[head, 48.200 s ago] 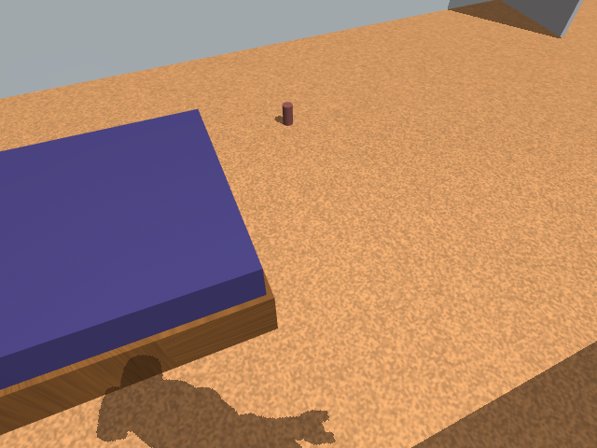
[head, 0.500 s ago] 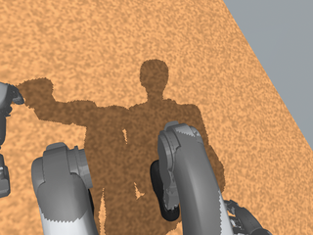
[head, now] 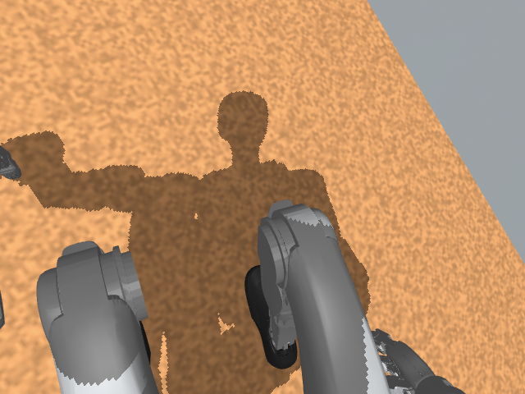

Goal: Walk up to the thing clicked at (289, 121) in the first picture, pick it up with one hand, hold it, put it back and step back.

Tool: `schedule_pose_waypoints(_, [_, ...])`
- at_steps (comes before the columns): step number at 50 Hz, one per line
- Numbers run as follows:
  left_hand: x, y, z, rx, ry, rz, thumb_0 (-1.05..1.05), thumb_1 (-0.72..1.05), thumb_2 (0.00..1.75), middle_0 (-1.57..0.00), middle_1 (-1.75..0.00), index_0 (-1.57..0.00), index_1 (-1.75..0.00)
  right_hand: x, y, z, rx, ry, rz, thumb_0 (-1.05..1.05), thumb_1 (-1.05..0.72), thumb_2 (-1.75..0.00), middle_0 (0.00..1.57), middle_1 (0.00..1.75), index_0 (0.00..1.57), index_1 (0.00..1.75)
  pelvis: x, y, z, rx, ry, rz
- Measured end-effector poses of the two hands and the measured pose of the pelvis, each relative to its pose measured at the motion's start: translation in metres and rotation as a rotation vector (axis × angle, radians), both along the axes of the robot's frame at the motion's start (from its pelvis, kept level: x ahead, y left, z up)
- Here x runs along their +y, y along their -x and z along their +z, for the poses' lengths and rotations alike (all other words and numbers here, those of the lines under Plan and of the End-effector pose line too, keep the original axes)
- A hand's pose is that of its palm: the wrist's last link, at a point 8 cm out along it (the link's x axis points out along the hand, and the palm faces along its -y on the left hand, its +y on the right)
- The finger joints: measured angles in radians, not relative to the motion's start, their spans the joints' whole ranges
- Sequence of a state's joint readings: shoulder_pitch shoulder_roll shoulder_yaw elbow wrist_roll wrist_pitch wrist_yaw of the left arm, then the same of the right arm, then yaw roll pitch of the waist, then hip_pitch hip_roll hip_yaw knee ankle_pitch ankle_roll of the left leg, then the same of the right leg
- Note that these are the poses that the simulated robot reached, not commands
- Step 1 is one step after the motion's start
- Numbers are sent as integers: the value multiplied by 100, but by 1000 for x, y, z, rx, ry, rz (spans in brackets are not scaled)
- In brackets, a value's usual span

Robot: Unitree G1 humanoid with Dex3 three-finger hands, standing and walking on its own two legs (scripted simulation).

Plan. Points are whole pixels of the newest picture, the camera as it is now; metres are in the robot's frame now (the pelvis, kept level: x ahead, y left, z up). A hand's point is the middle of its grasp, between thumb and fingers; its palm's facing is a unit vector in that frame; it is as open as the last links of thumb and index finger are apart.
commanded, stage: rest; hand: left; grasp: from above
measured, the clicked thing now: out of the picture +0.40 +0.43 -0.24
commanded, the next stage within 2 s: open in 0.20 s
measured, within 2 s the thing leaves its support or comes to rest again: neither
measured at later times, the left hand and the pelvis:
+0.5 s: hand out of the picture +0.41 +0.32 -0.22, palm faces -0.43 -0.13 -0.89, open 5.7 cm; pelvis +0.00 +0.00 +0.00, yaw -1 degrees
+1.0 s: hand out of the picture +0.41 +0.32 -0.22, palm faces -0.43 -0.15 -0.89, open 11.0 cm; pelvis +0.00 +0.00 +0.00, yaw -1 degrees
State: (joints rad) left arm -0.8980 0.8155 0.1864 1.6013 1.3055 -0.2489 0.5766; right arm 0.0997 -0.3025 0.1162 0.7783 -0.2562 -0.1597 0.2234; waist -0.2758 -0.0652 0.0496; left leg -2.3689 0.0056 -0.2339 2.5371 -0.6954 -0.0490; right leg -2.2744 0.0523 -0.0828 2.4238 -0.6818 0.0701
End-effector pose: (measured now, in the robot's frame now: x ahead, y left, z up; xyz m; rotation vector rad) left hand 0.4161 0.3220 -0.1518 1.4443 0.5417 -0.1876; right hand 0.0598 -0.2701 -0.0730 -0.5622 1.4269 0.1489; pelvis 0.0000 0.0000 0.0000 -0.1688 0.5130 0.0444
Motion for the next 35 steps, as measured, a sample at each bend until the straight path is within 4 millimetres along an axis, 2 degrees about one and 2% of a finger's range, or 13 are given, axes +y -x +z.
schedule_pose_waypoints(19, [-1,1,-9,-7,10,-5,0,81,21,-112,-31,-116,-27,4,3,4,4,-1,31,0,-91,-90,20,30,20,30,3,1,-3,-20,15,-8])
schedule_pose_waypoints(26, [-2,-2,-8,-18,3,-13,0,56,25,-92,-36,-96,-32,8,3,4,-3,-19,43,0,-91,-90,20,30,20,30,4,1,-4,-24,18,-9])
schedule_pose_waypoints(35, [2,-3,-9,-5,-7,11,0,27,44,-74,-47,-75,-45,10,4,5,1,-31,43,0,-90,-90,20,30,20,30,4,1,-3,-18,21,-9])
